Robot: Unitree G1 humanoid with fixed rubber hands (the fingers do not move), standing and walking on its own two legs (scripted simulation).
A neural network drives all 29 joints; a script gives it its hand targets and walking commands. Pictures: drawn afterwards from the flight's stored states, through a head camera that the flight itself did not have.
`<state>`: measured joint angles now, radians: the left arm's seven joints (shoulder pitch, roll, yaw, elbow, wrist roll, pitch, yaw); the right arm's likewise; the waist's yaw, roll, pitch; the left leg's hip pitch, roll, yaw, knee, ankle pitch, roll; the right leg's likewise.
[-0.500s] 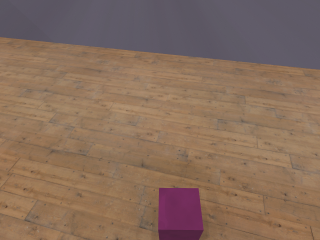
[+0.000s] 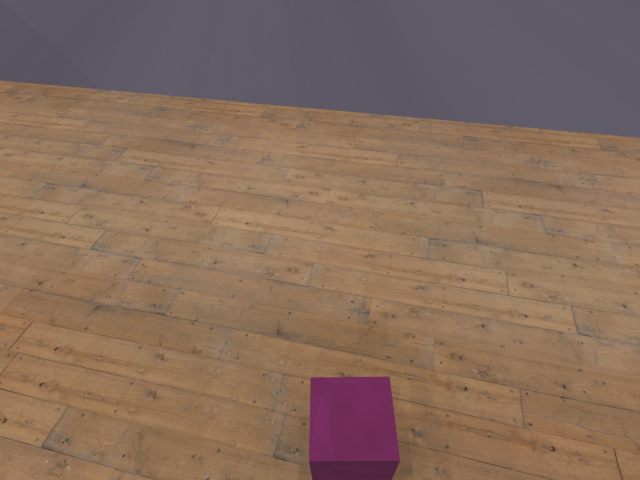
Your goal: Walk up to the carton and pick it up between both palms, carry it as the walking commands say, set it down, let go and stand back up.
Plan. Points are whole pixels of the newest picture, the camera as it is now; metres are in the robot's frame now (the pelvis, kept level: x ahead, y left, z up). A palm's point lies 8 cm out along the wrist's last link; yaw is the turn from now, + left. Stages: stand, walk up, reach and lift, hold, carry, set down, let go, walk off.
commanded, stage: stand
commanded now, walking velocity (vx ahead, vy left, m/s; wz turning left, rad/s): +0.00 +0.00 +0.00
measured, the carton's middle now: (350, 432) +0.40 -0.02 -0.65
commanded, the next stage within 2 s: reach and lift in 0.06 s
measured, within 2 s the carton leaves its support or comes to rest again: neither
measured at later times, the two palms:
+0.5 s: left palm out of the picture +0.14 +0.22 -0.15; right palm out of the picture +0.13 -0.23 -0.15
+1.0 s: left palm (216, 446) +0.24 +0.20 -0.18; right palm (494, 449) +0.24 -0.22 -0.18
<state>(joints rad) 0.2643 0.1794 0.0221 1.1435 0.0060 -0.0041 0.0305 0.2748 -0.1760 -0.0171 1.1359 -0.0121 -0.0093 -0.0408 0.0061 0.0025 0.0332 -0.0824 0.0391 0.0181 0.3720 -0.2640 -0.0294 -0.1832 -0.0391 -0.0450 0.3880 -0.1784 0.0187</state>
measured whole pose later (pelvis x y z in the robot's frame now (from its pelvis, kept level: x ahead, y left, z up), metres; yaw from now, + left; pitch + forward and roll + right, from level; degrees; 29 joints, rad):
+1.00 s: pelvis -0.10 +0.00 -0.10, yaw +0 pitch +18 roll +1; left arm -0.47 0.17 0.14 0.60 -0.01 0.45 0.00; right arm -0.48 -0.22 -0.15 0.61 -0.01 0.46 0.01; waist 0.00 0.01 0.06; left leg -0.99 0.03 0.01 1.10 -0.42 -0.03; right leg -1.08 -0.05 -0.01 1.06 -0.29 0.01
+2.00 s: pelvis -0.09 +0.00 -0.19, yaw +2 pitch +50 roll +2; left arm -1.06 0.17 0.33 0.84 0.04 0.11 0.07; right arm -1.09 -0.27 -0.38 0.92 -0.06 0.08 0.03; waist -0.03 0.01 -0.12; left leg -1.78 0.01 0.00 1.35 -0.45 -0.03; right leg -1.86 -0.07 0.01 1.29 -0.31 0.01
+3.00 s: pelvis -0.13 +0.00 -0.40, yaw +3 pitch +39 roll +2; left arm -1.43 0.34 0.02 1.10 -0.27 0.02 0.15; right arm -1.47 -0.43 -0.06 1.20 0.28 -0.01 -0.11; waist -0.03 0.02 0.36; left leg -2.24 -0.01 -0.03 2.17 -0.61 -0.05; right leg -2.35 -0.06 0.05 2.08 -0.42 0.01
